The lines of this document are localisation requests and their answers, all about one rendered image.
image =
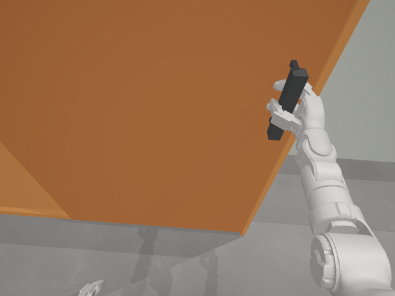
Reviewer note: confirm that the right robot hand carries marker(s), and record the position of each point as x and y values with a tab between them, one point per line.
309	114

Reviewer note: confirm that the robot right forearm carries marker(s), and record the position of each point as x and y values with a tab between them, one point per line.
330	204

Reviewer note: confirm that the left robot hand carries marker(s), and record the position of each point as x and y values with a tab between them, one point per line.
92	289

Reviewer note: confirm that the wardrobe door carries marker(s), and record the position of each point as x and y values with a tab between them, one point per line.
153	112
18	188

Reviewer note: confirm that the handle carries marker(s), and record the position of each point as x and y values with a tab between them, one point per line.
290	95

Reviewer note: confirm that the robot right upper arm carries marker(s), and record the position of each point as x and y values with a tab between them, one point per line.
350	265

